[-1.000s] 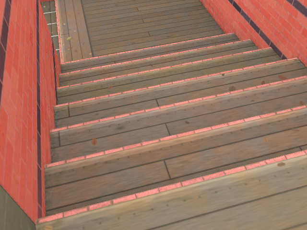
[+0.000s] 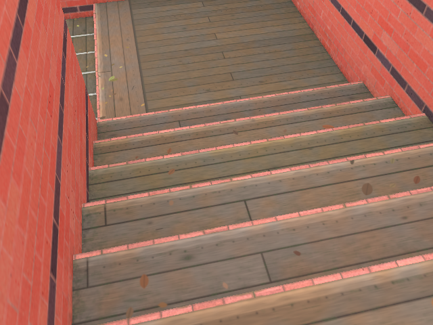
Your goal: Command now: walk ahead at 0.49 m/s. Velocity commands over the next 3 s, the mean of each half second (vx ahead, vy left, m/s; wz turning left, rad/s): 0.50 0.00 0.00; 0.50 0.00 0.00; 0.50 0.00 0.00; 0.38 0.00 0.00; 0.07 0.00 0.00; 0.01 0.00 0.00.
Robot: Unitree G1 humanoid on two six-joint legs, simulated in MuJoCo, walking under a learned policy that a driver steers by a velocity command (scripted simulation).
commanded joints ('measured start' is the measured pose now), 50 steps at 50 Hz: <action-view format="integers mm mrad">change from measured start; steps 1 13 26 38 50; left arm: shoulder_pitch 144 335 525 183 333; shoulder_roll -16 195 105 26 95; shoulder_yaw -13 47 35 -24 15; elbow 24 87 122 -34 0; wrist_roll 0 -87 -63 31 18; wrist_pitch -2 -18 30 13 -31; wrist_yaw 16 28 74 -42 -38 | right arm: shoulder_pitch -111 -400 120 -104 -218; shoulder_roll -10 -182 -288 -10 -57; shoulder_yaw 0 -65 -91 23 -41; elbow -115 -275 4 -109 -203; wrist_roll -25 88 68 -8 -5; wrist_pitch -14 37 13 -39 -11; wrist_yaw -37 -51 -46 -42 -5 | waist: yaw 31 56 -11 56 87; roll -31 -69 175 85 -54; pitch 6 70 -129 37 97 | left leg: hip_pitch -344 -502 553 -258 -785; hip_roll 136 147 171 181 38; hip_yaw -70 -23 136 5 -147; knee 46 -448 -623 -945 191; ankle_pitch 79 682 1207 461 45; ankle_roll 31 -42 -5 207 54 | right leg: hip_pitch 220 284 -43 -68 356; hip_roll -320 -272 -32 -133 -467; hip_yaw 393 255 50 28 665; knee -328 -186 1027 357 -113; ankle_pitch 26 -30 -423 128 -23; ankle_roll -210 -173 -20 23 -315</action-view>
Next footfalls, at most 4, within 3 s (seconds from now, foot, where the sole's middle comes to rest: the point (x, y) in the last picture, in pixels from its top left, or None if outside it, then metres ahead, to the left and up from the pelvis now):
0.50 left None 0.43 0.22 -0.92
0.90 right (223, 322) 0.57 0.02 -0.92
1.36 left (159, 273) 0.83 0.27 -1.07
1.94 right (221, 216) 1.20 0.01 -1.22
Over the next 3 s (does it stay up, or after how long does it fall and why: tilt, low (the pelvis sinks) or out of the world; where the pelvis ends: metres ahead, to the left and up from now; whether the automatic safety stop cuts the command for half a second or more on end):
stays up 1.18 0.14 -0.45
